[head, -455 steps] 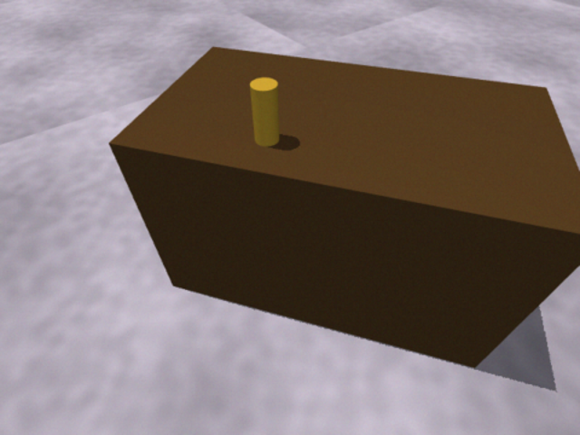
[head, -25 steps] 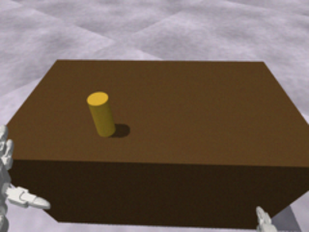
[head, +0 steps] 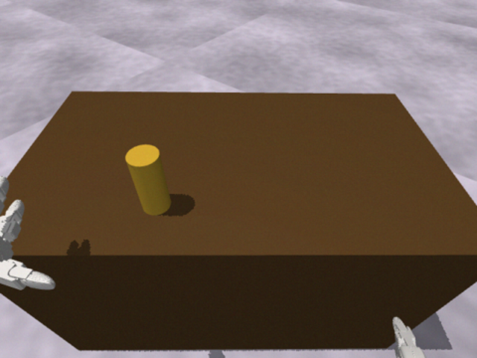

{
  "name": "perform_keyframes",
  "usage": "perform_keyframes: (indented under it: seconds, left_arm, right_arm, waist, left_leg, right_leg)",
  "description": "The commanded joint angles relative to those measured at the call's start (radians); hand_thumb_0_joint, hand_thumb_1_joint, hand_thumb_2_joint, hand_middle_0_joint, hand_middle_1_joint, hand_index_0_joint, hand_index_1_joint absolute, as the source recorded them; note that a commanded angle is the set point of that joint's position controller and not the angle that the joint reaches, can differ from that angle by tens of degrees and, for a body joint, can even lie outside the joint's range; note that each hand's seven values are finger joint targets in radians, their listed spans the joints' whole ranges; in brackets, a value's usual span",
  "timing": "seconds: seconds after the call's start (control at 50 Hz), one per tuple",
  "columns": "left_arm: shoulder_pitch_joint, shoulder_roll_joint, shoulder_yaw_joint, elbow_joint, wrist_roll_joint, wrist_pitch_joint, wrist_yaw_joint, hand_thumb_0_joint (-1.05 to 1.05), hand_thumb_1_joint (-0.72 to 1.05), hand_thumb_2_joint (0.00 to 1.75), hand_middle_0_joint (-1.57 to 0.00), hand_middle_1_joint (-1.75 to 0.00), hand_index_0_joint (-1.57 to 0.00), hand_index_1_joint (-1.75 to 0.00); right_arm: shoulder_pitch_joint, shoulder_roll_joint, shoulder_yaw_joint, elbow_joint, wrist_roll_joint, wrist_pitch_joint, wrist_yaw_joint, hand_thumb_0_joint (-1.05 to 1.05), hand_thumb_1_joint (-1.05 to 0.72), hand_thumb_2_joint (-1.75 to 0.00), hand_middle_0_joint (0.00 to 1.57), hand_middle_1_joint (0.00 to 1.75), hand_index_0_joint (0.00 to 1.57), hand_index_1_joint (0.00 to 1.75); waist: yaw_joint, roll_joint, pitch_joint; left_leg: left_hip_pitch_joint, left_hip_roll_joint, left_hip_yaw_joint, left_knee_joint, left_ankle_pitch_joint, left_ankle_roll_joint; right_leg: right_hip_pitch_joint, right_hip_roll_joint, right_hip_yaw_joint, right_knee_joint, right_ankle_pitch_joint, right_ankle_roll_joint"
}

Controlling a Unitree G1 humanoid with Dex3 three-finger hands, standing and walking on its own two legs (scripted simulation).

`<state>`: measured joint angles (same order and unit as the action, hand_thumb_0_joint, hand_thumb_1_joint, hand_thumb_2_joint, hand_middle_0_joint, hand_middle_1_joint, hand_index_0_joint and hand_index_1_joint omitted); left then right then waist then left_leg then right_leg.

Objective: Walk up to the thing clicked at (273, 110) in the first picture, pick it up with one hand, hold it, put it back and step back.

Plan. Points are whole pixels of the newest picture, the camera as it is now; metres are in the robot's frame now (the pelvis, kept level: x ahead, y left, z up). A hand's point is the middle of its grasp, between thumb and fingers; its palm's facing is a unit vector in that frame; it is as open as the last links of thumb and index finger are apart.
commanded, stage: go down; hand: left
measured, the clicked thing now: (150, 181) +0.49 +0.22 +0.01
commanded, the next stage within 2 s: none
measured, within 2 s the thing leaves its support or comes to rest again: neither
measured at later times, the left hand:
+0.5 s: hand (19, 208) +0.33 +0.38 +0.10, palm faces +0.20 -0.98 +0.02, open 17.7 cm
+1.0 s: hand (16, 198) +0.35 +0.39 +0.11, palm faces +0.20 -0.98 +0.01, open 17.6 cm
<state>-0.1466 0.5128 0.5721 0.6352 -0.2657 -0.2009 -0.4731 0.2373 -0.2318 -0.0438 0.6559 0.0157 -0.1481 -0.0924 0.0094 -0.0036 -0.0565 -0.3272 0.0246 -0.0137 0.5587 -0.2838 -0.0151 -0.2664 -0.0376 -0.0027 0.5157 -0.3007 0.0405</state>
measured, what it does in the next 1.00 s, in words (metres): stands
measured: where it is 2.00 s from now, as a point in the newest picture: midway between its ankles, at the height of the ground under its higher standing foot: outside the picture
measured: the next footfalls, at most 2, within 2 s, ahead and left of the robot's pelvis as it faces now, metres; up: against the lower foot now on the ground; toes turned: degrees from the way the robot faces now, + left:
none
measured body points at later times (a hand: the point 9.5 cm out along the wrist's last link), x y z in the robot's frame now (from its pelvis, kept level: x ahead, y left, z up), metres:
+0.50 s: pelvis -0.01 +0.00 -0.01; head +0.03 +0.03 +0.44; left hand +0.32 +0.43 +0.10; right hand +0.14 -0.26 -0.08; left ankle +0.00 +0.13 -0.73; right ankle -0.02 -0.15 -0.73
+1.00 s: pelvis +0.00 +0.00 -0.02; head +0.05 +0.03 +0.43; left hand +0.33 +0.44 +0.11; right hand +0.15 -0.25 -0.09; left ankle +0.00 +0.13 -0.73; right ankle -0.02 -0.15 -0.73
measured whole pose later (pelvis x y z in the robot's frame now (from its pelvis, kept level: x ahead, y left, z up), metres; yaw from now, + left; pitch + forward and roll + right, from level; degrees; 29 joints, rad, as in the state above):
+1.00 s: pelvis +0.00 +0.00 -0.02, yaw +0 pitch +12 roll -2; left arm -0.52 0.82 0.67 1.06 -0.22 -0.17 -0.63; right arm 0.24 -0.23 0.05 0.59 -0.01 -0.24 -0.12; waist -0.07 -0.02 -0.12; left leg -0.61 0.04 -0.04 0.76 -0.36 -0.01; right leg -0.53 -0.02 -0.02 0.69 -0.36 0.04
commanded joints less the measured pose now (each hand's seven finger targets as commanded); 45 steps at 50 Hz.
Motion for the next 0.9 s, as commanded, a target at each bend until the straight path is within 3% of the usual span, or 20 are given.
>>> perform_keyframes:
  seconds: [0.0,0.06,0.08,0.12,0.18,0.2,0.3,0.34,0.36,0.38,0.44,0.46,0.52,0.56,0.62,0.64,0.76,0.78,0.8,0.88]
  left_arm:
    - [-0.379,0.423,0.111,-0.174,-0.041,-0.086,-0.027,0.00,-0.47,0.10,-0.03,-0.03,-0.02,-0.04]
    - [-0.437,0.465,0.116,-0.076,-0.054,-0.088,-0.076,0.00,-0.51,0.10,-0.02,-0.03,-0.01,-0.04]
    - [-0.465,0.441,0.078,-0.084,-0.055,-0.088,-0.099,0.00,-0.51,0.10,-0.02,-0.03,-0.02,-0.04]
    - [-0.479,0.489,0.095,-0.016,-0.054,-0.076,-0.131,0.00,-0.52,0.10,-0.02,-0.02,-0.02,-0.03]
    - [-0.517,0.535,0.106,0.069,-0.058,-0.054,-0.158,0.00,-0.56,0.08,-0.03,-0.03,-0.03,-0.04]
    - [-0.517,0.541,0.111,0.105,-0.059,-0.052,-0.165,0.00,-0.54,0.08,-0.03,-0.03,-0.02,-0.03]
    - [-0.568,0.574,0.111,0.147,-0.049,-0.055,-0.163,0.00,-0.59,0.06,-0.03,-0.02,-0.03,-0.03]
    - [-0.583,0.598,0.129,0.157,-0.044,-0.059,-0.148,0.00,-0.60,0.06,-0.04,-0.03,-0.04,-0.03]
    - [-0.587,0.620,0.141,0.185,-0.037,-0.057,-0.141,0.00,-0.57,0.07,-0.03,-0.03,-0.03,-0.03]
    - [-0.628,0.626,0.138,0.147,-0.032,-0.063,-0.132,0.00,-0.59,0.07,-0.04,-0.03,-0.03,-0.03]
    - [-0.645,0.614,0.115,0.137,-0.018,-0.071,-0.127,0.00,-0.56,0.07,-0.04,-0.03,-0.04,-0.04]
    - [-0.623,0.637,0.139,0.152,-0.012,-0.072,-0.124,0.00,-0.60,0.07,-0.04,-0.03,-0.04,-0.04]
    - [-0.609,0.646,0.145,0.143,-0.003,-0.063,-0.116,0.00,-0.57,0.08,-0.04,-0.03,-0.04,-0.04]
    - [-0.590,0.651,0.155,0.156,-0.005,-0.058,-0.115,0.00,-0.57,0.09,-0.04,-0.04,-0.04,-0.05]
    - [-0.585,0.659,0.158,0.131,0.000,-0.053,-0.119,0.00,-0.55,0.09,-0.04,-0.04,-0.04,-0.05]
    - [-0.600,0.671,0.161,0.134,0.002,-0.054,-0.124,0.00,-0.54,0.10,-0.04,-0.04,-0.03,-0.05]
    - [-0.625,0.644,0.140,0.159,0.000,-0.046,-0.132,0.00,-0.54,0.09,-0.03,-0.04,-0.03,-0.05]
    - [-0.611,0.653,0.154,0.180,-0.005,-0.044,-0.134,0.00,-0.57,0.10,-0.04,-0.04,-0.03,-0.05]
    - [-0.633,0.657,0.154,0.172,-0.008,-0.043,-0.141,0.00,-0.58,0.09,-0.04,-0.04,-0.03,-0.05]
    - [-0.656,0.694,0.155,0.198,0.002,-0.038,-0.156,0.00,-0.61,0.10,-0.04,-0.05,-0.03,-0.06]
  right_arm:
    - [-0.073,-0.131,-0.027,-0.101,-0.001,-0.061,-0.021,0.00,0.53,-0.05,0.05,0.05,0.05,0.05]
    - [-0.114,-0.129,-0.010,-0.090,0.000,-0.082,-0.034,0.00,0.53,-0.06,0.05,0.05,0.05,0.05]
    - [-0.079,-0.129,-0.018,-0.036,-0.001,-0.079,-0.037,0.00,0.53,-0.06,0.05,0.05,0.05,0.05]
    - [-0.116,-0.186,-0.039,-0.094,-0.006,-0.097,-0.048,0.00,0.54,-0.05,0.05,0.05,0.05,0.05]
    - [-0.120,-0.155,0.014,-0.102,-0.004,-0.104,-0.050,0.00,0.54,-0.05,0.05,0.05,0.05,0.05]
    - [-0.103,-0.164,0.000,-0.097,-0.007,-0.106,-0.054,0.00,0.54,-0.05,0.05,0.05,0.05,0.05]
    - [-0.081,-0.150,0.027,-0.118,-0.013,-0.117,-0.055,0.00,0.54,-0.05,0.05,0.05,0.05,0.05]
    - [-0.109,-0.166,0.023,-0.168,-0.013,-0.126,-0.054,0.00,0.54,-0.05,0.05,0.05,0.05,0.05]
    - [-0.128,-0.218,-0.016,-0.238,-0.013,-0.132,-0.061,0.00,0.55,-0.05,0.05,0.05,0.05,0.05]
    - [-0.088,-0.168,0.024,-0.182,-0.017,-0.128,-0.055,0.00,0.54,-0.05,0.05,0.05,0.05,0.05]
    - [-0.075,-0.140,0.031,-0.155,-0.014,-0.131,-0.053,0.00,0.55,-0.05,0.05,0.05,0.05,0.05]
    - [-0.104,-0.180,0.005,-0.214,-0.017,-0.139,-0.058,0.00,0.54,-0.05,0.05,0.05,0.05,0.05]
    - [-0.049,-0.142,0.038,-0.154,-0.020,-0.134,-0.051,0.00,0.54,-0.05,0.05,0.05,0.05,0.05]
    - [-0.046,-0.180,0.002,-0.183,-0.018,-0.135,-0.055,0.00,0.54,-0.05,0.05,0.05,0.05,0.05]
    - [-0.030,-0.166,0.014,-0.151,-0.020,-0.133,-0.048,0.00,0.54,-0.05,0.05,0.05,0.05,0.05]
    - [-0.014,-0.185,-0.008,-0.145,-0.020,-0.133,-0.049,0.00,0.54,-0.05,0.05,0.05,0.05,0.05]
    - [-0.058,-0.146,0.025,-0.182,-0.013,-0.140,-0.042,0.00,0.54,-0.05,0.05,0.05,0.05,0.05]
    - [-0.027,-0.180,-0.007,-0.181,-0.015,-0.140,-0.045,0.00,0.54,-0.06,0.05,0.05,0.05,0.05]
    - [-0.026,-0.152,0.027,-0.173,-0.016,-0.140,-0.040,0.00,0.54,-0.06,0.05,0.05,0.05,0.05]
    - [-0.028,-0.168,0.022,-0.214,-0.020,-0.142,-0.045,0.00,0.54,-0.06,0.05,0.05,0.05,0.05]
  waist:
    - [-0.021,0.125,-0.184]
    - [-0.038,0.109,-0.182]
    - [-0.051,0.135,-0.161]
    - [-0.066,0.116,-0.193]
    - [-0.051,0.111,-0.195]
    - [-0.063,0.092,-0.192]
    - [-0.049,0.101,-0.216]
    - [-0.041,0.131,-0.251]
    - [-0.057,0.116,-0.292]
    - [-0.039,0.130,-0.289]
    - [-0.044,0.186,-0.301]
    - [-0.045,0.182,-0.339]
    - [-0.033,0.211,-0.361]
    - [-0.043,0.184,-0.374]
    - [-0.037,0.222,-0.365]
    - [-0.057,0.225,-0.367]
    - [-0.057,0.178,-0.306]
    - [-0.071,0.156,-0.331]
    - [-0.062,0.176,-0.335]
    - [-0.073,0.153,-0.372]
  left_leg:
    - [0.113,-0.025,0.018,-0.052,0.283,0.015]
    - [0.098,-0.035,0.022,-0.045,0.210,0.027]
    - [0.105,-0.037,0.024,-0.052,0.184,0.026]
    - [0.113,-0.038,0.018,-0.043,0.176,0.029]
    - [0.088,-0.037,0.009,-0.038,0.167,0.028]
    - [0.068,-0.039,0.010,-0.033,0.153,0.031]
    - [0.033,-0.037,0.004,-0.013,0.116,0.026]
    - [0.042,-0.029,-0.003,-0.007,0.122,0.017]
    - [0.049,-0.023,-0.008,0.001,0.143,0.016]
    - [0.043,-0.021,-0.012,0.007,0.161,0.014]
    - [0.050,-0.022,-0.007,0.031,0.183,0.011]
    - [0.070,-0.016,-0.011,0.042,0.204,0.009]
    - [0.066,-0.010,-0.015,0.062,0.280,0.006]
    - [0.077,-0.004,-0.018,0.075,0.324,0.007]
    - [0.089,0.007,-0.021,0.089,0.403,0.000]
    - [0.098,0.014,-0.025,0.092,0.440,-0.002]
    - [0.027,0.002,-0.013,0.094,0.331,0.010]
    - [0.039,0.005,-0.018,0.102,0.350,0.012]
    - [0.036,0.004,-0.019,0.107,0.359,0.011]
    - [0.035,-0.007,-0.012,0.135,0.359,0.023]
  right_leg:
    - [0.002,0.032,-0.033,-0.047,0.268,-0.042]
    - [-0.024,0.026,-0.027,-0.054,0.231,-0.037]
    - [-0.055,0.027,-0.030,-0.055,0.213,-0.040]
    - [-0.069,0.027,-0.030,-0.053,0.211,-0.037]
    - [-0.077,0.031,-0.038,-0.051,0.191,-0.041]
    - [-0.082,0.029,-0.035,-0.050,0.184,-0.038]
    - [-0.126,0.037,-0.042,-0.021,0.135,-0.043]
    - [-0.131,0.041,-0.048,-0.003,0.128,-0.048]
    - [-0.129,0.041,-0.049,0.003,0.139,-0.047]
    - [-0.127,0.045,-0.053,0.013,0.149,-0.050]
    - [-0.164,0.042,-0.045,0.029,0.155,-0.050]
    - [-0.165,0.044,-0.048,0.041,0.166,-0.049]
    - [-0.163,0.047,-0.050,0.053,0.205,-0.051]
    - [-0.169,0.050,-0.052,0.061,0.229,-0.050]
    - [-0.192,0.054,-0.056,0.074,0.249,-0.052]
    - [-0.204,0.056,-0.057,0.078,0.262,-0.053]
    - [-0.214,0.054,-0.052,0.086,0.226,-0.050]
    - [-0.216,0.055,-0.052,0.092,0.239,-0.047]
    - [-0.219,0.053,-0.053,0.097,0.241,-0.048]
    - [-0.222,0.046,-0.043,0.108,0.273,-0.041]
